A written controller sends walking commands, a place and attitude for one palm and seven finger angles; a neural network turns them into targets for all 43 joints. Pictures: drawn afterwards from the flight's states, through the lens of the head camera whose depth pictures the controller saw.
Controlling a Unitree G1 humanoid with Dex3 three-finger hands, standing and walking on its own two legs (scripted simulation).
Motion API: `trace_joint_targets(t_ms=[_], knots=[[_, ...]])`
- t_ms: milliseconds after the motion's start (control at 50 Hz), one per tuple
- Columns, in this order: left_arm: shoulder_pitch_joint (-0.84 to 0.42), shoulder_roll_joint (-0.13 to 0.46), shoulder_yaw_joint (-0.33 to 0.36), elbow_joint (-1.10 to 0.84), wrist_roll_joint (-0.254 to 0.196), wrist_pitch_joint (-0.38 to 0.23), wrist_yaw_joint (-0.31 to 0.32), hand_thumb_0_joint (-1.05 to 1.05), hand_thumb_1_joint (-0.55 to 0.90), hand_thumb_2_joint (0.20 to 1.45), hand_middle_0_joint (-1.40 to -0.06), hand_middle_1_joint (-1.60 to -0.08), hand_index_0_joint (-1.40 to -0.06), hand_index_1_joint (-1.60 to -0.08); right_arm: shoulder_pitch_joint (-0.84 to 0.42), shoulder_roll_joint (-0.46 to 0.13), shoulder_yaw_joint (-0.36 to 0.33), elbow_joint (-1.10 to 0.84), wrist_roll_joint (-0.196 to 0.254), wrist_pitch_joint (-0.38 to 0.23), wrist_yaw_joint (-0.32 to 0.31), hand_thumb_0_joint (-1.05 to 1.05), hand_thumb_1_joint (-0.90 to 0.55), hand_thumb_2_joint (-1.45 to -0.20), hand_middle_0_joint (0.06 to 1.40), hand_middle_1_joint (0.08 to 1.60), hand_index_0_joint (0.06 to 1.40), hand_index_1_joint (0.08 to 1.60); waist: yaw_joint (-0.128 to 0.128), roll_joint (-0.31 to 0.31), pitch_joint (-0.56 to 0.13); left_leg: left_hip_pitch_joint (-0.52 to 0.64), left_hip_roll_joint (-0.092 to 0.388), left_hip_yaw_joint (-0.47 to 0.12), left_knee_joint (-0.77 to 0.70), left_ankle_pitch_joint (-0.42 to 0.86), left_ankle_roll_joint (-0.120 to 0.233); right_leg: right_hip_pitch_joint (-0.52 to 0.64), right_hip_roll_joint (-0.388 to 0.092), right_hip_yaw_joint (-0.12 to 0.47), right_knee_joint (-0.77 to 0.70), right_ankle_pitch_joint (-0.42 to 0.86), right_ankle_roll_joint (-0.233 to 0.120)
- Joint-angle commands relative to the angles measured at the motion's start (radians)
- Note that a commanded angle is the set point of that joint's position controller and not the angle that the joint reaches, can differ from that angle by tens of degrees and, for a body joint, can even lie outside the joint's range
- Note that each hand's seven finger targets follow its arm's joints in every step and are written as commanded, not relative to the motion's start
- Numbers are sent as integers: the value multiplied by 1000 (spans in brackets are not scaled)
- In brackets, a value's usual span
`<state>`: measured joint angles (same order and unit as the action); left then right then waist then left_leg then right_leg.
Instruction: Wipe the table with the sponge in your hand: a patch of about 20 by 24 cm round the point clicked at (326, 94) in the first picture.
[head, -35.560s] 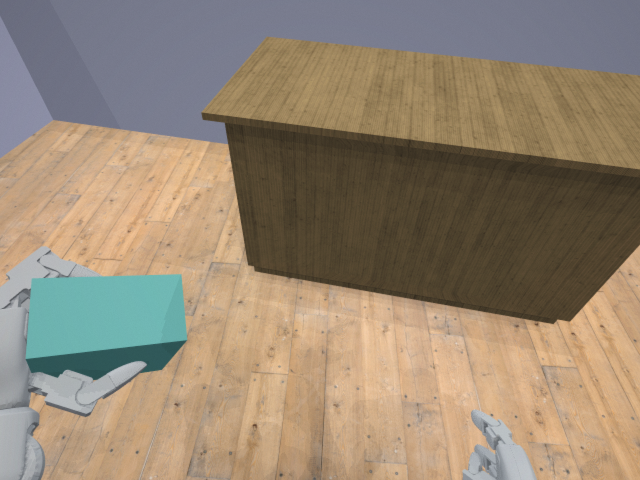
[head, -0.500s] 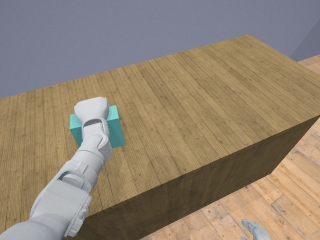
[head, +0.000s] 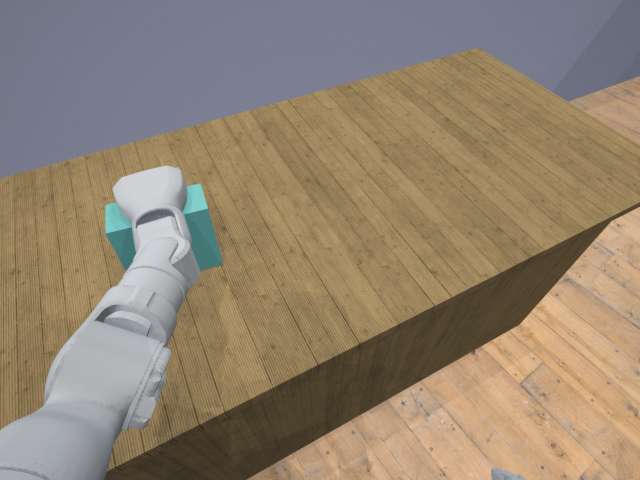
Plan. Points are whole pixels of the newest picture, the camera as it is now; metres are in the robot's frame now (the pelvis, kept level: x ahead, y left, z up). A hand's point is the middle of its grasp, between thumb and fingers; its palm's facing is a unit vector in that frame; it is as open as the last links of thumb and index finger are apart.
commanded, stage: wipe forward along the third lane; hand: left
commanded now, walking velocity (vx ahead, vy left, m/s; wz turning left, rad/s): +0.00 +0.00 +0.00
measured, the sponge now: (171, 244) +0.44 +0.22 +0.02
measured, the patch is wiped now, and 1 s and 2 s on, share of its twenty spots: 1.00 1.00 1.00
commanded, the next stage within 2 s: wipe back along the third lane in 0.08 s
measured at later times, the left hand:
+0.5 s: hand (158, 218) +0.46 +0.23 +0.06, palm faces -0.05 -0.02 -1.00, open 10.2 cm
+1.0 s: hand (168, 243) +0.41 +0.21 +0.06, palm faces -0.02 -0.05 -1.00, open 10.2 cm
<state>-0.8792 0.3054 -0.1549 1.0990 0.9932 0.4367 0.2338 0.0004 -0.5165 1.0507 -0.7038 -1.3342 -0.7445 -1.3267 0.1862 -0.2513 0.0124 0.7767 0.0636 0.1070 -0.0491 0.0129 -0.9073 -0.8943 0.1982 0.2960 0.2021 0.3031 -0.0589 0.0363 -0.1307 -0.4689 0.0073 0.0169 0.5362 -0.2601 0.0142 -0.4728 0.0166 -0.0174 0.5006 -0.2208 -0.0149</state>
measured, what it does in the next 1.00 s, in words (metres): stands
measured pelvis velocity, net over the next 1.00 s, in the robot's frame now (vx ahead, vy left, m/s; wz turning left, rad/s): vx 0.03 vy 0.01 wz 0.02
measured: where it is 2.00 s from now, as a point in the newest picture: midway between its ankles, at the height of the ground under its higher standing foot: outside the picture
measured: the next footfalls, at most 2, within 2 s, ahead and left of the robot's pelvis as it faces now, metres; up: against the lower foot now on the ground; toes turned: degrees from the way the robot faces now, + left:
none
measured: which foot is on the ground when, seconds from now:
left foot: down 0.00-1.00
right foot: down 0.00-1.00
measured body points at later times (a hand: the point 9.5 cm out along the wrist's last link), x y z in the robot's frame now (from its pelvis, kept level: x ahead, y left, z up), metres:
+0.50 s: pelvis +0.01 +0.01 +0.00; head +0.05 +0.01 +0.45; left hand +0.46 +0.23 +0.12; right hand +0.08 -0.25 -0.14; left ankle +0.00 +0.11 -0.73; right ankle +0.01 -0.11 -0.73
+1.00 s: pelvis +0.03 +0.01 +0.00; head +0.03 +0.00 +0.45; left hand +0.41 +0.21 +0.12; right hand +0.26 -0.20 -0.09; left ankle +0.00 +0.11 -0.73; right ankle +0.01 -0.11 -0.73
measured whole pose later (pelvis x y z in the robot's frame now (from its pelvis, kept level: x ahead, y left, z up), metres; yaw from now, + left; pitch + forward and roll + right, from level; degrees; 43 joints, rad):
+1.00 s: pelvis +0.03 +0.01 +0.00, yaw +1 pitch +7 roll -1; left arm -0.61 0.18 -0.35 0.72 0.97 0.60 0.20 0.00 -0.50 1.05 -0.68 -1.35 -0.72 -1.35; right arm 0.01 -0.23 0.03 0.69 0.07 0.20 -0.01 0.01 -0.91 -0.89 0.20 0.30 0.20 0.30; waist 0.05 0.04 -0.15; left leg -0.33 -0.01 0.00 0.51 -0.30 0.03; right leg -0.32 0.00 -0.03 0.47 -0.26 0.00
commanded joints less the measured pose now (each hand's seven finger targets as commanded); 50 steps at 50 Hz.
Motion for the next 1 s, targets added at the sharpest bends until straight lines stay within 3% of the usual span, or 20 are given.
trace_joint_targets(t_ms=[0,20,60,140,200,220,340,380,420,460,500,600,620,680,760,800,820,880,920,980], knots=[[-369,201,9,-54,46,15,20,0,100,1300,-1200,-1600,-1200,-1600,-14,-145,-47,-96,-4,-41,-7,0,-900,-900,200,300,200,300,-22,-65,-266,85,1,-4,-44,172,20,158,-10,5,-41,220,-23],[-377,234,46,-46,39,8,20,0,100,1300,-1200,-1600,-1200,-1600,-11,-146,-50,-92,-3,-45,-7,0,-900,-900,200,300,200,300,-17,-79,-275,76,2,-9,-43,182,22,169,-10,6,-38,232,-23],[-401,235,26,-43,50,0,20,0,100,1300,-1200,-1600,-1200,-1600,9,-150,-51,-90,-5,-48,-7,0,-900,-900,200,300,200,300,-32,-64,-281,74,1,-5,-36,172,24,157,-10,9,-38,227,-20],[-427,294,61,-13,52,-15,23,0,100,1300,-1200,-1600,-1200,-1600,37,-159,-53,-80,-9,-55,-5,0,-900,-900,200,300,200,300,-35,-63,-292,54,3,-7,-31,163,24,156,-9,9,-32,216,-18],[-369,248,38,-6,50,-20,17,0,100,1300,-1200,-1600,-1200,-1600,44,-150,-56,-88,-8,-58,4,0,-900,-900,200,300,200,300,-22,-39,-307,65,5,-1,-29,182,21,160,-7,6,-32,233,-21],[-356,235,48,-14,35,-27,14,0,100,1300,-1200,-1600,-1200,-1600,36,-147,-61,-91,-6,-61,4,0,-900,-900,200,300,200,300,-19,-60,-324,68,5,-5,-30,196,24,177,-6,7,-33,245,-21],[-262,160,15,-54,10,-31,21,0,100,1300,-1200,-1600,-1200,-1600,22,-141,-63,-103,-7,-58,15,0,-900,-900,200,300,200,300,6,-54,-310,100,8,-4,-42,213,21,184,-1,-6,-40,242,-25],[-248,104,-19,-58,-1,-16,23,0,100,1300,-1200,-1600,-1200,-1600,2,-136,-62,-101,-2,-55,20,0,-900,-900,200,300,200,300,2,-60,-267,110,12,-5,-50,208,19,156,2,-11,-48,223,-26],[-218,102,2,-80,-23,-4,24,0,100,1300,-1200,-1600,-1200,-1600,-23,-136,-62,-105,0,-52,21,0,-900,-900,200,300,200,300,22,-65,-283,119,11,-6,-58,228,18,188,0,-11,-48,244,-29],[-200,59,-38,-112,-21,12,23,0,100,1300,-1200,-1600,-1200,-1600,-34,-130,-62,-109,-1,-46,24,0,-900,-900,200,300,200,300,22,-55,-289,147,11,-3,-55,251,17,191,0,-17,-45,263,-29],[-181,11,-73,-135,-31,31,16,0,100,1300,-1200,-1600,-1200,-1600,-64,-126,-57,-119,4,-38,26,0,-900,-900,200,300,200,300,20,-76,-249,157,13,-6,-63,237,16,174,3,-23,-55,241,-30],[-101,-4,-71,-202,-37,70,7,0,100,1300,-1200,-1600,-1200,-1600,-118,-123,-51,-141,4,-18,28,0,-900,-900,200,300,200,300,50,-89,-261,190,9,-12,-64,291,11,211,1,-29,-45,295,-39],[-109,-44,-93,-248,-49,72,2,0,100,1300,-1200,-1600,-1200,-1600,-142,-117,-51,-152,6,-15,27,0,-900,-900,200,300,200,300,51,-72,-276,203,9,-12,-62,323,11,220,-1,-30,-38,321,-42],[-74,-80,-130,-292,-45,104,-5,0,100,1300,-1200,-1600,-1200,-1600,-170,-116,-47,-166,6,3,31,0,-900,-900,200,300,200,300,50,-102,-246,224,10,-17,-60,334,8,211,2,-37,-40,330,-43],[-62,-107,-163,-359,-48,140,-18,0,100,1300,-1200,-1600,-1200,-1600,-220,-110,-41,-183,9,25,33,0,-900,-900,200,300,200,300,56,-89,-246,251,2,-15,-55,352,7,228,0,-37,-38,354,-49],[-73,-101,-166,-370,-43,159,-27,0,100,1300,-1200,-1600,-1200,-1600,-240,-111,-33,-185,10,36,29,0,-900,-900,200,300,200,300,57,-107,-232,245,0,-16,-63,337,5,233,-1,-39,-40,347,-50],[-71,-70,-130,-389,-47,161,-29,0,100,1300,-1200,-1600,-1200,-1600,-249,-112,-35,-188,11,39,27,0,-900,-900,200,300,200,300,68,-104,-243,248,-1,-20,-63,352,5,248,-2,-34,-38,360,-54],[-13,-118,-183,-423,-33,172,-45,0,100,1300,-1200,-1600,-1200,-1600,-263,-107,-31,-202,8,53,32,0,-900,-900,200,300,200,300,73,-89,-252,264,-6,-12,-52,383,5,268,-5,-35,-29,410,-57],[26,-84,-149,-468,-36,168,-56,0,100,1300,-1200,-1600,-1200,-1600,-280,-111,-32,-214,8,60,33,0,-900,-900,200,300,200,300,86,-103,-272,268,-5,-17,-51,409,5,298,-6,-27,-26,439,-61],[111,-119,-194,-519,-28,171,-64,0,100,1300,-1200,-1600,-1200,-1600,-293,-108,-26,-232,10,65,45,0,-900,-900,200,300,200,300,92,-87,-255,269,-10,-12,-42,433,5,308,-7,-29,-15,479,-61]])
